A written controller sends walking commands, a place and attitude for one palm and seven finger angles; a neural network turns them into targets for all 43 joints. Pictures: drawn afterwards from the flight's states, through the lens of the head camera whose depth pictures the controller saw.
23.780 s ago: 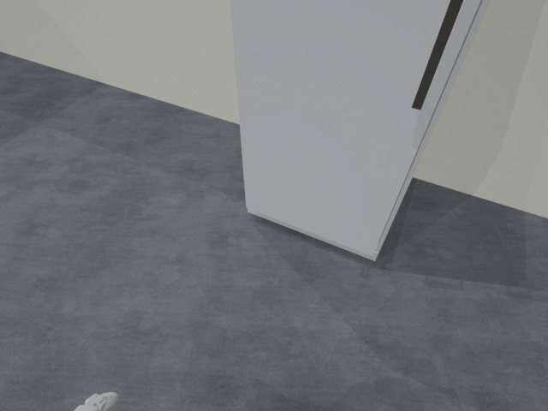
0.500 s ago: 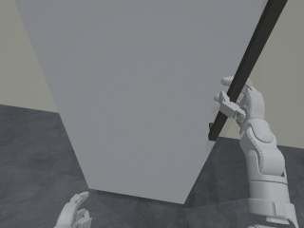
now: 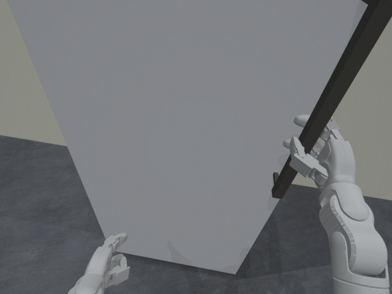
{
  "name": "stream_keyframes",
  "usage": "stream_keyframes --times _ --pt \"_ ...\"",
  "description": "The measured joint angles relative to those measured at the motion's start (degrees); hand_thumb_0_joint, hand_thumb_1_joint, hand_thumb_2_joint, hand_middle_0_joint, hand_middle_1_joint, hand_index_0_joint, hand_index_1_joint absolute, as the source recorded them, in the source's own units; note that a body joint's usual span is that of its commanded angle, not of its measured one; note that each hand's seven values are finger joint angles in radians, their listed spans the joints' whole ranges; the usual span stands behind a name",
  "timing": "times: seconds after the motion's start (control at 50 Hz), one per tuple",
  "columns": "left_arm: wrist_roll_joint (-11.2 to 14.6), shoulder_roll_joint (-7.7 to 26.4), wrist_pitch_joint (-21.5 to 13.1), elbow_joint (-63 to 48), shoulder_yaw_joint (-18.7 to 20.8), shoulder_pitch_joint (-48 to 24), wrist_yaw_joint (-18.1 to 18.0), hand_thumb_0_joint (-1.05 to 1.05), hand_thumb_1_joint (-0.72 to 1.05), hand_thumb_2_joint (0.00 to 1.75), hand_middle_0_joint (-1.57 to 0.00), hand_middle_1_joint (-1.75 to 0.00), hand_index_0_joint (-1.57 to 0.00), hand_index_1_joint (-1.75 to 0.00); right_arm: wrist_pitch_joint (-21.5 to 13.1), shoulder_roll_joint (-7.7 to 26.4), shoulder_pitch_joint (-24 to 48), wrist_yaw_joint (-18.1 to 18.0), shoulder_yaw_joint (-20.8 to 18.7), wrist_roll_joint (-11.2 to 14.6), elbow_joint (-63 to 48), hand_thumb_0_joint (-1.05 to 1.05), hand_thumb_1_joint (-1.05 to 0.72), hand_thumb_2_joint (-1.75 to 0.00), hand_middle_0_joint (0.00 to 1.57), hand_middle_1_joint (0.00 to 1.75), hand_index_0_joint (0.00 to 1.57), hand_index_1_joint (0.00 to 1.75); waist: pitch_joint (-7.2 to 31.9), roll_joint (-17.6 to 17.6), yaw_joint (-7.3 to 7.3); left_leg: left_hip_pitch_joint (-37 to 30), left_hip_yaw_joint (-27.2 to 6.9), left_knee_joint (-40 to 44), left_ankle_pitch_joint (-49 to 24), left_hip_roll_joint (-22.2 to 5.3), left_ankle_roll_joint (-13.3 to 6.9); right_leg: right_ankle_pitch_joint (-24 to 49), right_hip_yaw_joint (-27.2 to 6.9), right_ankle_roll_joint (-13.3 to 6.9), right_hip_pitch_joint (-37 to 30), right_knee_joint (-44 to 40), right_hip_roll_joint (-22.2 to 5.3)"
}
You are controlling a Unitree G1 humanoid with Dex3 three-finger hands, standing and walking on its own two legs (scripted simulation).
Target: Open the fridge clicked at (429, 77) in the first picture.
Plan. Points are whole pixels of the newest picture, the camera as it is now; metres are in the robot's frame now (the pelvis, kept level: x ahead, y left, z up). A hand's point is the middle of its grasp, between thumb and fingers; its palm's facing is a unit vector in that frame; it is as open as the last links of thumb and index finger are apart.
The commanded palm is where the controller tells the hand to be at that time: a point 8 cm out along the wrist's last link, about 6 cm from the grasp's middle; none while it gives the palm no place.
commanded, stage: pull the door a little, standing still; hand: right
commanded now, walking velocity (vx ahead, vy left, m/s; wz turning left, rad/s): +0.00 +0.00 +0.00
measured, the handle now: (310, 121) +0.38 -0.16 +0.23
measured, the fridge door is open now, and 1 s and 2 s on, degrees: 0 6 47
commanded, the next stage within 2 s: walk backward, drawing the door open in 0.04 s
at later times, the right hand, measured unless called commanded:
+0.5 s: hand (298, 159) +0.32 -0.15 +0.18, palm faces +0.06 +0.98 -0.20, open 6.8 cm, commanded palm +0.29 -0.20 +0.18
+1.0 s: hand (291, 175) +0.29 -0.12 +0.18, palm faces +0.48 +0.83 -0.28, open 6.7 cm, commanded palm +0.23 -0.16 +0.18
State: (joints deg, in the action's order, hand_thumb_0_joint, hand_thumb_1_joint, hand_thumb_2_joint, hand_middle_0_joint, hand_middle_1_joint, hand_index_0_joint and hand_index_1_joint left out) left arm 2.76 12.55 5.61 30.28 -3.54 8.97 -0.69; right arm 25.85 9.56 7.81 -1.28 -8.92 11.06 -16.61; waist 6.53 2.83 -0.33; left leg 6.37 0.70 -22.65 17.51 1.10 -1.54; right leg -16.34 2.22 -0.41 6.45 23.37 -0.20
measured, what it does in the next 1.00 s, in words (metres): steps to the left: right foot, then left foot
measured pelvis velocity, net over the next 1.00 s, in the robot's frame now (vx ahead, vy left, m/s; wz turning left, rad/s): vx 0.04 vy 0.12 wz -0.20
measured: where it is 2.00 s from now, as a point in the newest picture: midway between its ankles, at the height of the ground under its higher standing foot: outside the picture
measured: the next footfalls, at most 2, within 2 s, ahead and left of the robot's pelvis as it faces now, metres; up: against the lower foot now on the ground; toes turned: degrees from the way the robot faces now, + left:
right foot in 0.36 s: +0.16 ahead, -0.10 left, +0.00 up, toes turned +3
left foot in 0.80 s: +0.14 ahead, +0.18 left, +0.00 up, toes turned -9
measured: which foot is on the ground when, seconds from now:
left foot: down 0.00-0.36, up 0.38-0.78, down 0.80-1.00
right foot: down 0.00-0.22, up 0.24-0.34, down 0.36-0.80, up 0.82-1.00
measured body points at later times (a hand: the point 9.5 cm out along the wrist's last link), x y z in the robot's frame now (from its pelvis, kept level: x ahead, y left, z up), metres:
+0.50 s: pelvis +0.08 -0.01 -0.01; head +0.12 -0.01 +0.44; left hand +0.27 +0.20 -0.09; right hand +0.31 -0.20 +0.19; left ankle +0.03 +0.11 -0.65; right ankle +0.12 -0.11 -0.74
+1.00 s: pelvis +0.04 +0.12 +0.00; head +0.09 +0.13 +0.44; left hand +0.26 +0.34 -0.10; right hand +0.26 -0.17 +0.19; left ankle +0.10 +0.19 -0.74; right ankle +0.00 -0.02 -0.67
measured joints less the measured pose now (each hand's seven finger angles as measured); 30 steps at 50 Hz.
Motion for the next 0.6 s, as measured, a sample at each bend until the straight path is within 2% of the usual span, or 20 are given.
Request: stream_keyframes --times 0.06,0.12,0.16,0.18,0.24,0.3,0.32,0.34,0.36,0.38,0.4,0.44,0.48,0.52,0.6 --pt "-0.03 0.1 0.64 -0.18 0.19 0.67 0.41 0.01 0.9 0.9 -0.2 -0.3 -0.2 -0.3 1.26 -0.29 -5.52 0.25 -0.28 0.53 -5.74 0.0 -0.77 -0.78 0.25 1.33 0.19 1.32 0.48 0.26 0.14 0.79 0.34 -1.24 -2.85 -0.17 0.41 2.8 0.13 -0.57 0.58 1.49 0.03" --pt "0.0 0.13 0.54 -0.54 0.43 1.66 1.06 0.01 0.9 0.9 -0.2 -0.3 -0.2 -0.3 1.77 -0.72 -13.15 0.19 -0.27 1.14 -12.18 0.01 -0.77 -0.78 0.24 1.31 0.18 1.32 1.24 0.49 1.01 1.27 1.23 -2.56 -6.66 -0.29 0.35 6.34 -0.23 -0.49 0.14 2.4 -0.01" --pt "0.03 0.1 -0.13 -1.03 0.62 2.23 1.63 0.01 0.9 0.9 -0.2 -0.3 -0.2 -0.3 0.93 -1.03 -19.62 0.12 -0.32 1.58 -17.04 0.01 -0.76 -0.78 0.24 1.3 0.18 1.32 1.85 0.69 1.78 1.22 1.84 -2.95 -8.65 -0.21 -0.03 7.96 -0.7 -0.12 -0.46 2.99 -0.1" --pt "-0.38 0.24 -0.55 -1.45 0.53 2.39 1.27 0.01 0.9 0.9 -0.2 -0.3 -0.2 -0.3 -1.13 -0.19 -21.95 0.09 0.29 0.63 -18.16 0.0 -0.75 -0.77 0.25 1.3 0.19 1.33 1.55 0.78 1.94 0.83 1.84 -2.98 -9.4 -0.05 -0.06 8.53 -1.02 -0.2 -0.35 4.22 -0.19" --pt "-1.7 1.18 -2.01 -2.7 1.34 2.99 0.08 0.01 0.9 0.9 -0.2 -0.3 -0.2 -0.3 -11.96 3.77 -23.98 -0.28 3.49 -2.39 -16.54 0.0 -0.68 -0.77 0.3 1.32 0.23 1.35 -0.97 0.53 0.82 0.28 4.08 -4.56 -11.05 -0.12 -0.68 10.13 -3.43 -0.15 5.07 14.77 0.08" --pt "-2.59 2.37 -4.23 -3.33 2.97 3.35 -0.86 0.01 0.9 0.9 -0.2 -0.3 -0.2 -0.3 -21.14 6.0 -23.22 -0.2 6.89 -4.81 -16.66 -0.02 -0.63 -0.75 0.35 1.34 0.25 1.34 -5.85 -1.21 0.66 0.73 5.94 -8.92 -10.57 -1.16 -1.43 0.97 -4.27 -0.02 13.83 24.08 2.25" --pt "-3.01 2.7 -4.98 -3.14 3.36 3.0 -0.95 0.01 0.9 0.9 -0.2 -0.3 -0.2 -0.3 -23.71 6.14 -23.19 0.01 7.67 -5.64 -17.41 -0.03 -0.62 -0.75 0.37 1.35 0.26 1.32 -8.02 -1.54 1.07 1.22 6.09 -11.27 -10.75 -1.23 -1.19 0.73 -3.87 -0.01 15.7 22.87 2.36" --pt "-3.35 3.05 -5.5 -2.89 3.46 2.35 -1.0 0.01 0.9 0.9 -0.2 -0.3 -0.2 -0.3 -25.83 6.11 -23.58 0.16 8.09 -6.23 -18.58 -0.04 -0.61 -0.75 0.38 1.36 0.26 1.31 -10.26 -1.5 1.41 2.06 6.24 -14.6 -11.48 -1.15 -0.71 4.54 -3.38 0.05 15.92 17.31 1.99" --pt "-3.57 3.57 -5.64 -3.06 3.42 1.65 -0.97 0.01 0.9 0.9 -0.2 -0.3 -0.2 -0.3 -27.53 5.98 -24.32 0.02 8.31 -6.5 -20.1 -0.04 -0.6 -0.75 0.39 1.37 0.27 1.31 -12.17 -0.76 1.81 3.69 6.27 -19.71 -12.45 -0.69 0.17 16.6 -3.36 -0.17 14.74 8.92 1.09" --pt "-3.87 3.6 -5.7 -2.93 3.73 0.88 -0.7 0.01 0.9 0.9 -0.2 -0.3 -0.2 -0.3 -29.09 5.96 -24.9 -0.36 8.39 -6.68 -21.25 -0.05 -0.59 -0.76 0.4 1.37 0.27 1.3 -13.42 -0.24 2.54 6.26 4.9 -27.16 -7.35 0.07 0.82 19.81 -3.22 -0.75 12.96 6.48 0.27" --pt "-4.05 2.95 -5.8 -2.0 4.28 0.04 -0.3 0.01 0.9 0.9 -0.2 -0.3 -0.2 -0.3 -30.59 6.16 -24.79 -0.68 8.43 -7.3 -21.38 -0.06 -0.58 -0.76 0.41 1.38 0.27 1.3 -14.02 -0.44 2.86 8.92 3.01 -34.39 -0.38 0.53 1.14 15.38 -2.75 -1.24 11.25 6.24 0.2" --pt "-3.62 0.87 -5.88 0.14 5.05 -1.19 0.42 0.01 0.9 0.9 -0.2 -0.3 -0.2 -0.3 -31.95 6.43 -23.2 -1.21 8.2 -7.7 -20.37 -0.07 -0.57 -0.77 0.42 1.39 0.29 1.32 -14.74 -1.72 2.32 12.79 -0.3 -43.59 9.24 1.17 1.68 6.61 -2.68 -2.04 8.34 5.11 1.51" --pt "-3.46 -1.0 -6.32 1.16 4.65 -1.57 0.59 0.01 0.9 0.9 -0.2 -0.3 -0.2 -0.3 -32.03 5.97 -21.8 -1.53 7.73 -7.96 -19.13 -0.07 -0.56 -0.78 0.45 1.39 0.3 1.33 -14.75 -2.23 0.78 16.4 -1.82 -46.04 12.65 1.71 2.0 5.53 -4.18 -1.78 7.64 4.01 2.74" --pt "-3.39 -2.88 -6.65 1.67 3.5 -1.79 0.32 0.01 0.91 0.9 -0.2 -0.3 -0.2 -0.3 -31.37 5.64 -21.08 -2.07 7.04 -8.41 -18.62 -0.07 -0.56 -0.8 0.46 1.39 0.3 1.35 -14.98 -2.49 -0.3 19.19 -2.4 -43.1 11.58 1.73 2.42 6.43 -5.59 -1.58 7.17 2.94 3.42" --pt "-3.53 -6.37 -8.0 2.8 1.32 -1.55 -0.57 0.01 0.9 0.9 -0.2 -0.3 -0.2 -0.3 -29.93 6.24 -19.46 -2.92 5.69 -8.37 -17.49 -0.07 -0.57 -0.81 0.47 1.4 0.28 1.38 -15.26 -2.99 -0.69 22.01 -3.14 -33.98 6.08 1.21 2.92 7.66 -7.86 -0.64 6.8 1.33 3.8"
